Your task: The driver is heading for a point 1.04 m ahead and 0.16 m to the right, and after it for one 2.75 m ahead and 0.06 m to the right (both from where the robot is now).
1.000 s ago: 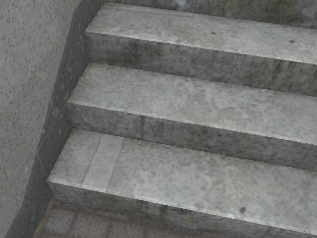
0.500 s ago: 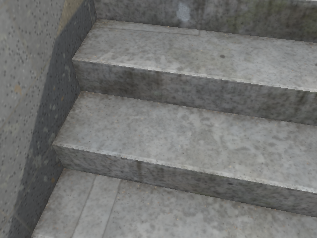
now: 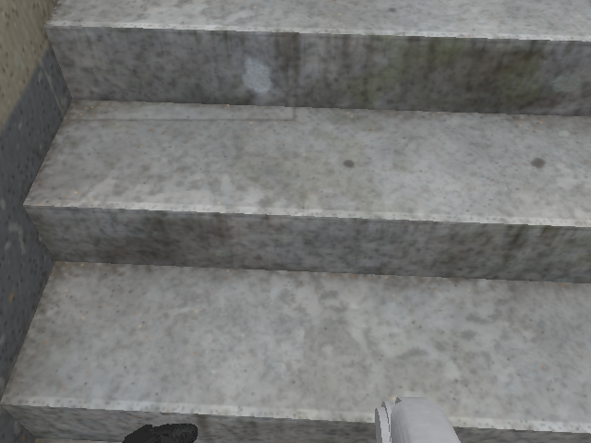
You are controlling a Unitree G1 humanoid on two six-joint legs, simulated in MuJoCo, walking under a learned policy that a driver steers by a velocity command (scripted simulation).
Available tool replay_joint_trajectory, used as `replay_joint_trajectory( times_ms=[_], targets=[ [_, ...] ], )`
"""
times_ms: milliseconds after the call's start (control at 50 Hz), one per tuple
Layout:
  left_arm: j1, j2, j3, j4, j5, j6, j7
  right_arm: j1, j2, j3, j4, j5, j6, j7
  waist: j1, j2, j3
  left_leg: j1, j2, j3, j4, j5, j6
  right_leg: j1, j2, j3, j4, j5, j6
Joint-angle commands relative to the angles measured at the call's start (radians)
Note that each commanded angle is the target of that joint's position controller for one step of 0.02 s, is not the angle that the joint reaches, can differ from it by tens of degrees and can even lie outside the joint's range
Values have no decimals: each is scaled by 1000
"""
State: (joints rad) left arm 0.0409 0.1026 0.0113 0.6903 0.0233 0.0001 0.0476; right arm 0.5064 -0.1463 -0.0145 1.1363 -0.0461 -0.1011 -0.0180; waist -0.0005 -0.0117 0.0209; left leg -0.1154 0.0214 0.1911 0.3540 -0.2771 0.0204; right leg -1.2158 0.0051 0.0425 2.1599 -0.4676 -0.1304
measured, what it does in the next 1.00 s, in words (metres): climbs, turning right: right foot 0.17 m higher, then left foot 0.17 m higher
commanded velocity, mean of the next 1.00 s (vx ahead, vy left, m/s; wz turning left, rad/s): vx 0.50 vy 0.00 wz -0.34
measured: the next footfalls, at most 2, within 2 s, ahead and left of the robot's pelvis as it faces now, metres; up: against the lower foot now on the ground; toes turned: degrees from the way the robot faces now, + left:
right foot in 0.14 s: +0.22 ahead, -0.11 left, +0.17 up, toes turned -8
left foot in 0.64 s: +0.55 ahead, -0.07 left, +0.34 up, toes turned -15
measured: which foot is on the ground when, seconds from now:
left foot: down 0.00-0.16, up 0.18-0.62, down 0.64-1.00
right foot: up 0.00-0.12, down 0.14-0.66, up 0.68-1.00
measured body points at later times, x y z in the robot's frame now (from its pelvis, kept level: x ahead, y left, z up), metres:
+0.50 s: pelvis +0.27 -0.08 +0.16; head +0.30 -0.11 +0.61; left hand +0.27 +0.18 +0.03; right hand +0.47 -0.28 +0.09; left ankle +0.38 +0.01 -0.24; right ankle +0.18 -0.10 -0.57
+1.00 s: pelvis +0.55 -0.15 +0.33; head +0.58 -0.15 +0.78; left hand +0.84 -0.11 +0.28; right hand +0.40 -0.32 +0.19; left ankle +0.51 -0.06 -0.40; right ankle +0.59 -0.30 -0.10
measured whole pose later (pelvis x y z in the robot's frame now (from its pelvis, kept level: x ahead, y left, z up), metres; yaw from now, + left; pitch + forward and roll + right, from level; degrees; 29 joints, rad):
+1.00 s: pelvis +0.55 -0.15 +0.33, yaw -19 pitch +4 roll +0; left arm 0.00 0.03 -0.04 0.56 0.04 -0.03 0.01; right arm 0.53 -0.11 -0.01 1.04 -0.01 -0.14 -0.02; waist -0.04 -0.02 -0.02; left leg -0.16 -0.04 0.09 0.43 -0.33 0.08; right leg -1.31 -0.06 0.00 2.04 -0.27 -0.11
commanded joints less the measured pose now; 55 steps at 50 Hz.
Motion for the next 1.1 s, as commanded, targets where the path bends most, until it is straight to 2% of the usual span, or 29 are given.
replay_joint_trajectory(
  times_ms=[20, 60, 80, 120, 140, 160, 180, 200, 260, 300, 360, 420, 460, 500, 540, 580, 620, 640, 660, 680, 700, 720, 740, 780, 880, 960, 1040, 1080, 1100],
  targets=[
    [-233, -34, -44, -230, 10, 4, -1, -28, -108, 3, -38, 19, -18, 6, 39, 26, 113, -202, 195, -106, -325, -111, 83, -50, -40, -102, -218, 14, 21],
    [-235, -44, -79, -265, -16, 11, -31, -107, -136, 7, -70, 68, 2, -31, 70, 99, 50, -314, 159, 7, -502, 357, 162, 398, -66, -215, -702, 11, 25],
    [-140, 0, -60, -179, -21, 10, -33, -102, -147, 14, -117, 96, 2, -31, 70, 36, -103, -244, 152, 51, -369, 1141, 198, 654, 32, -316, -727, 72, 19],
    [170, 65, -28, -95, -4, 25, -31, -73, -336, -45, -149, 83, -4, -32, 169, 236, -366, 190, 261, 46, 73, 1895, 174, 719, 111, -290, -881, -39, -28],
    [258, 115, -15, -82, 12, 17, -44, -95, -358, -64, -180, 88, 3, -10, 192, 273, -453, 274, 288, 35, 320, 1880, 157, 809, 141, -203, -1062, -72, -63],
    [261, 189, 15, -69, 19, 6, -57, -84, -331, -70, -221, 48, -2, 6, 184, 227, -481, 157, 277, -11, 582, 1512, 134, 919, 130, 35, -1212, -142, -86],
    [223, 307, 53, -56, 2, 15, -43, -170, -198, -46, -354, 26, -10, 58, 130, -199, -408, -381, 25, -57, 998, 378, 45, 1078, -130, 696, -1593, -269, -222],
    [105, 330, 89, -75, -6, 36, -30, -165, -153, -53, -374, -20, -12, 77, 89, -210, -374, -592, -47, -277, 1456, 156, 32, 1038, -197, 1049, -1886, -388, -224],
    [158, 207, 71, 88, 10, -25, -42, -296, -26, -8, -513, -27, 12, 15, -13, 51, 21, -887, 23, -270, 1715, 206, 50, 777, -126, 598, -1760, -60, -50],
    [207, 146, 57, 186, 9, -50, -51, -259, 31, 23, -525, -22, 34, -4, -69, 19, 55, -965, 32, -262, 1723, 134, 66, 778, -35, 330, -1680, 213, -5],
    [274, 138, 43, 205, -2, -82, -64, -333, 2, 33, -552, -11, 52, -13, -52, 35, 58, -998, 13, -189, 1538, 58, 48, 766, 8, 218, -1713, 434, 39],
    [431, 194, 46, 252, 16, -114, -63, -480, 84, 66, -613, -13, 54, -33, 22, -80, -54, -1295, 7, -128, 1942, -43, 59, 1023, -86, 328, -1752, 521, 6],
    [476, 188, 39, 277, 6, -109, -53, -593, 102, 84, -658, -18, 47, -32, 41, -55, 2, -1400, 21, -142, 1925, -103, 84, 1058, -84, 328, -1791, 414, 29],
    [528, 184, 33, 305, 11, -94, -37, -746, 92, 100, -724, -25, 53, -18, 94, -49, 38, -1347, 16, -66, 1746, -143, 71, 1017, -72, 337, -1927, 410, 6],
    [501, 219, 43, 293, -18, -65, 5, -779, 49, 105, -769, -21, 67, -5, 81, -28, -15, -1017, 31, -55, 1307, -154, 71, 1010, -120, 273, -2107, 784, -38],
    [434, 227, 45, 231, -30, -68, 18, -543, 23, 88, -670, 18, 68, 2, -24, -72, -206, -450, -70, 22, 978, -77, 112, 971, -97, 102, -1959, 1677, -17],
    [349, 357, 89, 206, -33, -100, 12, -197, -104, 26, -529, 48, 80, -12, -198, -181, -395, -219, -87, -61, 850, -117, 113, 1169, -187, 138, -1668, 2060, -30],
    [305, 370, 101, 184, -44, -119, -13, -107, -142, 9, -478, 32, 66, -8, -244, -100, -398, -96, -113, -66, 596, -75, 112, 1160, -137, 106, -1440, 1958, -21],
    [347, 227, 85, 158, -39, -138, -43, -41, -219, -23, -419, -4, 50, -25, -196, 161, -392, 106, 119, -547, 361, -56, 232, 852, 40, 100, -1030, 1136, 32],
    [411, 199, 86, 149, 19, -142, -73, -71, -233, -38, -391, 21, 84, -49, -129, 358, -444, 90, 281, -1029, 81, 199, 361, 694, 218, 147, -556, 322, 88],
    [408, 150, 80, 98, 48, -129, -93, -184, -156, -38, -386, 42, 90, -49, -35, 132, -337, -36, 277, -1073, 23, -313, 356, 554, 162, 205, -367, 319, 71],
    [321, 100, 60, 45, 52, -114, -93, -248, -50, -20, -336, 34, 78, -46, 16, 7, -130, -185, 261, -1002, 17, -674, 326, 422, 118, 144, -288, 373, 58],
    [245, 65, 42, -7, 59, -108, -85, -250, 3, -12, -297, 24, 55, -42, 33, -81, -1, -296, 245, -864, 25, -594, 281, 314, 99, 116, -243, 375, 36],
    [223, -30, 0, -44, 31, -71, -53, -168, 80, 3, -189, 3, 2, -27, 57, -71, 44, -328, 183, -635, 39, -301, 217, 184, 100, 156, -56, 346, -6],
    [89, -10, -27, -136, 9, -42, -48, -192, -20, -2, -164, 41, -50, 7, 116, -45, 128, -411, 128, -334, -94, -25, 146, 69, 10, 62, -297, 337, 17],
    [-71, -40, -33, -192, 12, -47, -28, -9, -82, -17, -150, 43, -68, -4, 15, 69, 51, -64, 175, -407, -138, 119, 225, -227, -71, -66, -35, 198, 20],
    [-342, -70, -69, -351, 19, -36, -51, 187, -78, -35, -100, 36, -19, -37, -100, 111, 60, 156, 160, -442, -260, 123, 234, -331, -137, -110, -260, 23, 1],
    [-376, -82, -79, -365, 17, -34, -81, 201, -61, -43, -118, 49, 2, -48, -136, 78, -17, 108, 161, -364, -391, 405, 257, 58, -138, -168, -681, 65, 7],
    [-320, -77, -71, -331, -21, -35, -87, 91, -59, -41, -160, 44, 15, -42, -86, 64, -47, -53, 107, -292, -391, 638, 242, 385, -52, -305, -911, 66, 16]
  ],
)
